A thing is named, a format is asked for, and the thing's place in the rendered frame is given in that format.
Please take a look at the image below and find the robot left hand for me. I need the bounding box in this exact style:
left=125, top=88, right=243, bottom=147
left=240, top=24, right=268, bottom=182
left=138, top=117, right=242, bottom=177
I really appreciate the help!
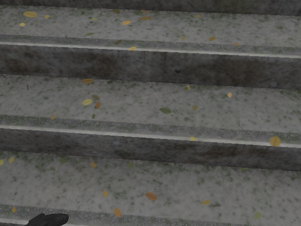
left=25, top=213, right=69, bottom=226

